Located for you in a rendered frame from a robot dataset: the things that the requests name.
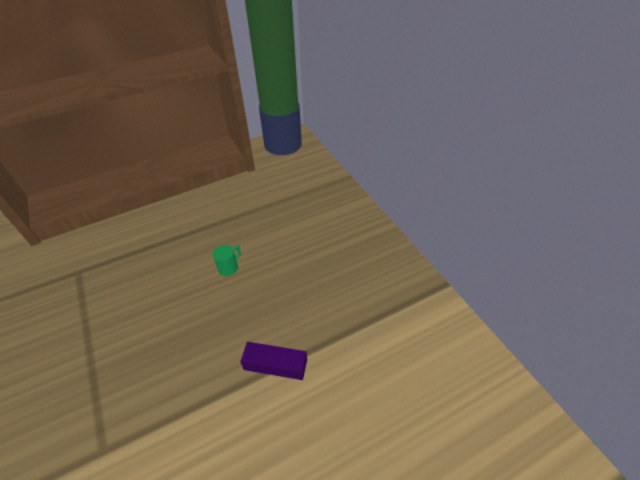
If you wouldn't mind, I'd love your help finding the bookshelf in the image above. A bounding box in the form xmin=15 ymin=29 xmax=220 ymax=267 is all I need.
xmin=0 ymin=0 xmax=255 ymax=246

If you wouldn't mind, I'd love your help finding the potted plant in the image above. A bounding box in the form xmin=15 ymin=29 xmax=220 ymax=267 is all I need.
xmin=245 ymin=0 xmax=302 ymax=155

